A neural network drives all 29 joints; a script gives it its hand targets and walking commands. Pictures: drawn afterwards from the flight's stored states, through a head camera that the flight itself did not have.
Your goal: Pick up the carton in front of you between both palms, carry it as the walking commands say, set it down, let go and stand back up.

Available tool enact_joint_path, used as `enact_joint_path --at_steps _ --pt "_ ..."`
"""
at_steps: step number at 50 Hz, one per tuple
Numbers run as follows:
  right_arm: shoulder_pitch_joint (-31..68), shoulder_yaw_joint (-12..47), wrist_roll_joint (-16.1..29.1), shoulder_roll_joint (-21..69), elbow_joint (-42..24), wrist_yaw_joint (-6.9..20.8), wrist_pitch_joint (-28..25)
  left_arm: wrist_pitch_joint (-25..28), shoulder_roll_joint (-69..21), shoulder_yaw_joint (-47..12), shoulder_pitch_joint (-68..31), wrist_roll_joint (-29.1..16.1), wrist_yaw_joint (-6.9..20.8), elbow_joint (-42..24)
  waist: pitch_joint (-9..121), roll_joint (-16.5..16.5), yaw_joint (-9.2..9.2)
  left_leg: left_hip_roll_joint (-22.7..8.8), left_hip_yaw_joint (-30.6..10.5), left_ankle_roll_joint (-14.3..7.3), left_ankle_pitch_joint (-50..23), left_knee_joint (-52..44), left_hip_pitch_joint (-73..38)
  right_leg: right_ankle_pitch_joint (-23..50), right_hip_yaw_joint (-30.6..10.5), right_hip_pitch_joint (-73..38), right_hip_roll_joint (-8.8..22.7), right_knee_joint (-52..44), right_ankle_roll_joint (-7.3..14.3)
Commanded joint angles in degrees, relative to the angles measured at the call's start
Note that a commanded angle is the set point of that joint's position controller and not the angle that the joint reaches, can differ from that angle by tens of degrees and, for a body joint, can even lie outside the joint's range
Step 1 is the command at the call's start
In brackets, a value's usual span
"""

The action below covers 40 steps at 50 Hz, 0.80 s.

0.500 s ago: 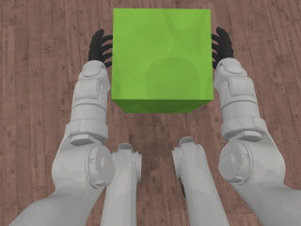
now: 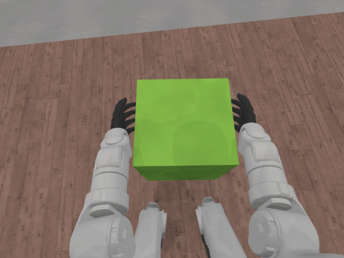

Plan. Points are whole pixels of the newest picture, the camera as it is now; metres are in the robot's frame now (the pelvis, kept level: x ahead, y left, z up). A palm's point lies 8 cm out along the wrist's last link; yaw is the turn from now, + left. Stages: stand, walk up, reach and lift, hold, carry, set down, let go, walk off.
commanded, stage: reach and lift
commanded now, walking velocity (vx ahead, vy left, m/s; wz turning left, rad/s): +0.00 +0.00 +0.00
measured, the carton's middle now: (182, 137) +0.42 -0.02 -0.11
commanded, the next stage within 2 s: hold in 1.78 s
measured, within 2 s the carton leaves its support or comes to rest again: neither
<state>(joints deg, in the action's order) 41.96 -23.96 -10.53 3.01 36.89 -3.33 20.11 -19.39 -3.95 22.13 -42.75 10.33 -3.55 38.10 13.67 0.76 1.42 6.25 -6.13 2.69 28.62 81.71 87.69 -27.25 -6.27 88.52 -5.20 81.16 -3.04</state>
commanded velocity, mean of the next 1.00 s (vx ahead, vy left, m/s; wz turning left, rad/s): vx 0.00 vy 0.00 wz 0.00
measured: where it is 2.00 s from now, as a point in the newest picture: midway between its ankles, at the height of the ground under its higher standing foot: (182, 254)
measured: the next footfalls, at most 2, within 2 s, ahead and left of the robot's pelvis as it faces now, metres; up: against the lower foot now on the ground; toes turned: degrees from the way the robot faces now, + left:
none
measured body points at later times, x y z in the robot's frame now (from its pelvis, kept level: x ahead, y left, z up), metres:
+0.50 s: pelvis +0.06 +0.00 +0.13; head +0.11 +0.00 +0.58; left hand +0.39 +0.14 +0.11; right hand +0.39 -0.16 +0.10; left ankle +0.07 +0.13 -0.57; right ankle +0.08 -0.13 -0.57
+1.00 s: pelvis +0.05 +0.00 +0.17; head +0.02 +0.00 +0.62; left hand +0.36 +0.15 +0.19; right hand +0.36 -0.16 +0.19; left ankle +0.07 +0.13 -0.57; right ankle +0.08 -0.13 -0.57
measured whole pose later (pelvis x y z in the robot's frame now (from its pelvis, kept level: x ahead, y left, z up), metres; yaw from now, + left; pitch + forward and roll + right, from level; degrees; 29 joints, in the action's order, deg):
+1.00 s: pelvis +0.05 +0.00 +0.17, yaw -1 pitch -3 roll +0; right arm 17.9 -17.6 -17.1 9.2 23.7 -0.3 35.0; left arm -34.6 -9.4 17.1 -17.7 16.5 0.5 23.7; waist 1.4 0.2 -0.3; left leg 2.6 -8.1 0.8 13.6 27.4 10.5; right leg -12.5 -8.2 11.5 -2.7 27.2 -0.9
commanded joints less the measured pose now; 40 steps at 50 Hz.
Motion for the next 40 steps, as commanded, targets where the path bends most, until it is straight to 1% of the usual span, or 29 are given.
enact_joint_path --at_steps 1,10,18,24,30,35,37,40 --pt "31.79 32.90 8.25 62.55 2.23 14.94 -0.97 1.35 -62.42 -31.47 -31.80 -7.77 13.61 1.60 41.53 -0.21 0.45 3.87 6.70 -0.93 -12.02 -13.94 -27.44 13.28 7.44 -31.80 -4.10 -12.83 1.20" --pt "21.28 34.74 7.26 63.04 1.00 14.72 -2.27 2.54 -62.46 -33.19 -21.30 -6.66 13.68 -0.12 34.56 -0.61 -0.22 2.74 4.29 -1.46 -16.06 -24.56 -39.50 16.80 4.85 -43.73 -3.28 -23.51 1.76" --pt "12.15 37.85 7.06 63.02 -1.54 14.63 -1.94 2.05 -62.13 -35.94 -12.00 -6.47 14.17 -2.98 27.48 -0.89 -0.55 1.65 2.44 -1.77 -21.62 -34.78 -52.08 22.06 2.82 -55.93 -2.28 -33.73 2.04" --pt "5.85 39.99 7.35 63.06 -4.22 14.87 0.27 -0.25 -61.82 -38.25 -5.55 -7.05 14.79 -5.70 21.28 -1.09 -0.92 0.69 1.53 -1.89 -27.14 -42.65 -61.63 27.56 1.93 -65.73 -1.53 -41.58 1.97" --pt "0.79 42.46 8.40 62.78 -8.76 15.35 4.46 -4.57 -61.50 -40.86 -0.43 -8.15 15.54 -10.28 14.88 -0.84 -1.34 -0.15 1.24 -1.75 -31.13 -50.24 -71.14 31.22 1.52 -74.69 -0.74 -49.15 1.85" --pt "-1.25 44.53 9.36 62.24 -13.62 15.89 9.12 -9.36 -61.20 -42.78 1.79 -9.09 16.25 -15.34 8.46 -0.61 -1.43 -0.66 1.10 -1.48 -31.45 -55.99 -77.45 30.91 1.47 -80.40 -0.31 -55.00 1.73" --pt "-1.88 43.73 8.89 61.22 -14.43 16.00 10.97 -11.25 -60.71 -41.85 2.70 -8.89 16.48 -15.81 4.66 -0.59 -1.32 -0.70 1.19 -1.58 -29.52 -57.74 -78.32 28.89 1.43 -81.14 -0.22 -56.92 1.90" --pt "-1.80 41.07 7.78 60.78 -13.73 16.46 13.00 -13.42 -59.49 -39.21 2.55 -7.60 16.93 -15.03 -0.92 -0.63 -1.33 -0.93 1.49 -1.87 -23.88 -59.79 -78.18 23.19 1.80 -80.75 -0.16 -58.80 2.38"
